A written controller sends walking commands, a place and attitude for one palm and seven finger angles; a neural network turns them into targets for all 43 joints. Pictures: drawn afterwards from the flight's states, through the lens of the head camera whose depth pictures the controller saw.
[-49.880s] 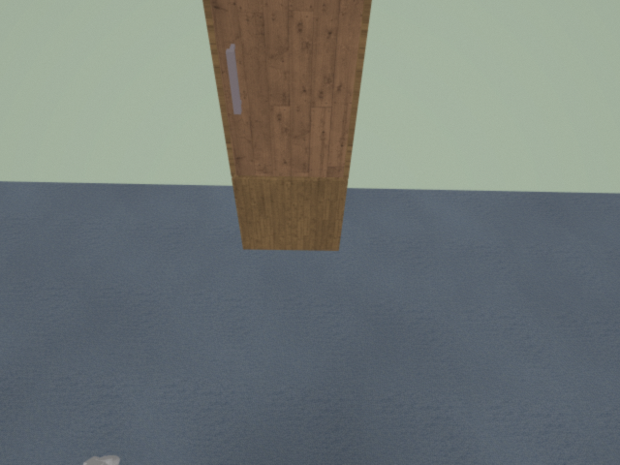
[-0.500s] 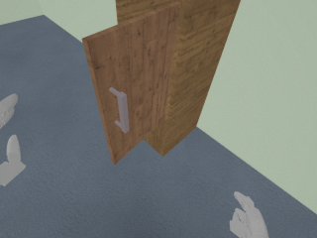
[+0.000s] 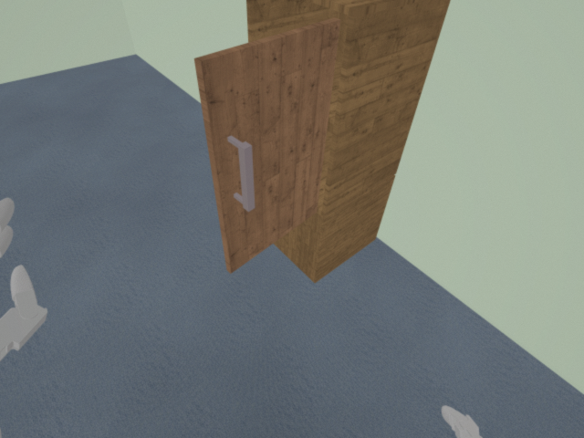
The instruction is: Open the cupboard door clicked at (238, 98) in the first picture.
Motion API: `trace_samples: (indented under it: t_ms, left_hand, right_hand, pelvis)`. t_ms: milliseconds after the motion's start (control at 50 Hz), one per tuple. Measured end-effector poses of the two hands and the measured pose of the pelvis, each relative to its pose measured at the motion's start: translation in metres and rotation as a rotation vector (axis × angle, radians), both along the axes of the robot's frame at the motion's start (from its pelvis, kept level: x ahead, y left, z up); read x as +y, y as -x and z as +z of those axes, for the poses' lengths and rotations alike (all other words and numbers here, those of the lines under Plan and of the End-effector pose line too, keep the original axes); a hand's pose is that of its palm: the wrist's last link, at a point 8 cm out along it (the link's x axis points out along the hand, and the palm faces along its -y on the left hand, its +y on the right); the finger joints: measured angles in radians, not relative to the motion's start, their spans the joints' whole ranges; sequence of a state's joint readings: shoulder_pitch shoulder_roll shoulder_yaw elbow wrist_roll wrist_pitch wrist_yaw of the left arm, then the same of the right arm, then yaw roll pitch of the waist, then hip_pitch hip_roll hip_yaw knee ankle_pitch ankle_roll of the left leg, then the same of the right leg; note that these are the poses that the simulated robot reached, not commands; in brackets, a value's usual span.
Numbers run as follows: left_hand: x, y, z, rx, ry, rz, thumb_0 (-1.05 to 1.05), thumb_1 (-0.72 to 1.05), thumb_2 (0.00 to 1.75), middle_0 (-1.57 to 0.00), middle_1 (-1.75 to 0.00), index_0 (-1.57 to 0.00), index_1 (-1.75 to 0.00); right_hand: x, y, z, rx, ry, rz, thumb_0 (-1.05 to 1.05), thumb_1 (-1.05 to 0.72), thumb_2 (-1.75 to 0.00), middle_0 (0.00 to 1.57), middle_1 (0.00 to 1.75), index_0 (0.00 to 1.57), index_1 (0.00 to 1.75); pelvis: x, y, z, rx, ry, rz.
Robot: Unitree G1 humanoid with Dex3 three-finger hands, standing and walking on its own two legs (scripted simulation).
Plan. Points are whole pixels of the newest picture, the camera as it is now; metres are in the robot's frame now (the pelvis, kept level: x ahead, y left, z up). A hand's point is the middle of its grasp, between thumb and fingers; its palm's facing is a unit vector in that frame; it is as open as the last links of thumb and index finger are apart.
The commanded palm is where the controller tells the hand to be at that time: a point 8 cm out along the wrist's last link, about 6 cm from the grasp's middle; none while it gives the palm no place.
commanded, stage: stop stepping back and stand still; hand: left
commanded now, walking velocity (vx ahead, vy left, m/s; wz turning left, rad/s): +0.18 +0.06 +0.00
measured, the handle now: (241, 174) +0.63 +0.16 +0.00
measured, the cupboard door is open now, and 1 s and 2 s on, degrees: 95 95 95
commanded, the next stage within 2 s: let the arm hang, fingers relaxed in 0.48 s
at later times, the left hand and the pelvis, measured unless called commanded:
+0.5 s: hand (2, 372) +0.14 +0.28 +0.15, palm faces +0.47 -0.79 -0.39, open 7.4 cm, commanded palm +0.08 +0.32 +0.17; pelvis -0.05 +0.01 -0.02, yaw +2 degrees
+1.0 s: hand out of the picture -0.03 +0.19 -0.18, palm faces +0.09 -0.98 -0.20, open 6.9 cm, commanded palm none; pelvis -0.06 +0.00 +0.00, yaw +3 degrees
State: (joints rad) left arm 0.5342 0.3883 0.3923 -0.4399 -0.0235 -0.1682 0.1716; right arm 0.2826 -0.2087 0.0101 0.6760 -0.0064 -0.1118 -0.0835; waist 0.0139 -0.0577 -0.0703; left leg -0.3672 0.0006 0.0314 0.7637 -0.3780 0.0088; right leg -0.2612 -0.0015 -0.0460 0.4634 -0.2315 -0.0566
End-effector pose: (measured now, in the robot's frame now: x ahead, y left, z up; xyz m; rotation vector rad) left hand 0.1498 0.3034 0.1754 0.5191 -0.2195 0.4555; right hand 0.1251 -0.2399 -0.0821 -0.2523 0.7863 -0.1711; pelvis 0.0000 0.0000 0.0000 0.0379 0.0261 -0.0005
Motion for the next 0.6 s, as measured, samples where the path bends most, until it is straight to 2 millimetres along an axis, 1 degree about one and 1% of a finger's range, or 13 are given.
trace_samples:
  t_ms: [100,180,260,340,420,480,540,580,600]
  left_hand:
    - [0.008,0.018,-0.005,-0.012,0.008,-0.015,0.02,0.88,0.90,-0.21,-0.30,-0.21,-0.31]
    - [0.014,0.037,0.001,-0.008,-0.047,-0.039,0.02,0.88,0.90,-0.21,-0.30,-0.21,-0.31]
    - [0.019,0.049,0.005,-0.042,-0.073,-0.017,0.02,0.88,0.90,-0.21,-0.30,-0.21,-0.31]
    - [0.018,0.052,0.001,-0.068,-0.043,0.020,0.02,0.89,0.90,-0.21,-0.30,-0.21,-0.31]
    - [0.009,0.052,-0.009,-0.066,-0.001,0.000,0.02,0.89,0.90,-0.21,-0.30,-0.21,-0.31]
    - [0.007,0.053,-0.012,-0.067,0.011,-0.030,0.02,0.88,0.90,-0.21,-0.30,-0.21,-0.31]
    - [0.009,0.055,-0.009,-0.063,-0.015,-0.043,0.02,0.88,0.90,-0.21,-0.30,-0.21,-0.31]
    - [0.011,0.053,-0.004,-0.055,-0.043,-0.032,0.02,0.88,0.90,-0.21,-0.30,-0.21,-0.31]
    - [0.012,0.049,-0.008,-0.029,-0.051,-0.031,0.02,0.88,0.90,-0.21,-0.30,-0.21,-0.31]
  right_hand:
    - [-0.001,0.019,-0.003,-0.013,0.031,-0.006,0.02,-0.91,-0.90,0.20,0.30,0.20,0.30]
    - [0.009,0.029,0.003,-0.069,0.012,-0.022,0.02,-0.91,-0.90,0.20,0.30,0.20,0.30]
    - [0.021,0.036,-0.001,-0.101,-0.022,-0.009,0.02,-0.91,-0.90,0.20,0.30,0.20,0.30]
    - [0.028,0.040,-0.012,-0.084,-0.054,0.017,0.01,-0.91,-0.90,0.20,0.30,0.20,0.30]
    - [0.026,0.044,-0.018,-0.042,-0.048,0.037,0.01,-0.91,-0.90,0.20,0.30,0.20,0.30]
    - [0.023,0.047,-0.016,-0.020,-0.021,0.040,0.02,-0.91,-0.90,0.20,0.30,0.20,0.30]
    - [0.021,0.047,-0.012,-0.035,-0.006,0.020,0.02,-0.91,-0.90,0.20,0.30,0.20,0.30]
    - [0.021,0.046,-0.009,-0.048,-0.013,0.009,0.02,-0.91,-0.90,0.20,0.30,0.20,0.30]
    - [0.021,0.045,-0.011,-0.046,-0.025,0.025,0.02,-0.91,-0.90,0.20,0.30,0.20,0.30]
  pelvis:
    - [0.012,0.020,-0.007,-0.010,0.033,0.035]
    - [0.017,0.035,-0.009,-0.043,0.016,0.004]
    - [0.017,0.043,-0.011,-0.064,0.020,0.007]
    - [0.011,0.047,-0.015,-0.071,0.028,0.014]
    - [0.010,0.051,-0.017,-0.060,0.036,0.023]
    - [0.013,0.053,-0.018,-0.062,0.038,0.031]
    - [0.014,0.051,-0.017,-0.070,0.026,0.017]
    - [0.012,0.047,-0.014,-0.069,0.024,0.019]
    - [0.012,0.046,-0.014,-0.061,0.027,0.032]
